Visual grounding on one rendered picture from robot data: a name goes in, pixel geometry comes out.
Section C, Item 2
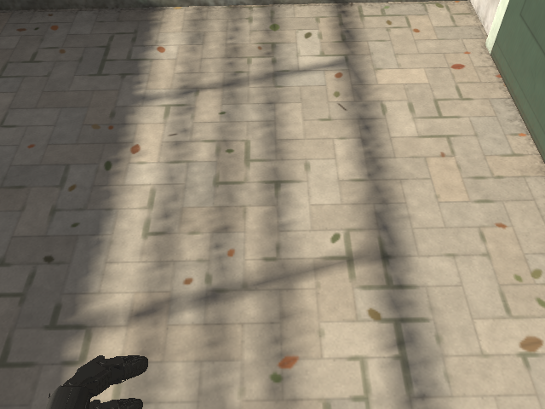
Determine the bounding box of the left robot hand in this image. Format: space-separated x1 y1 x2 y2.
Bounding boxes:
46 355 148 409

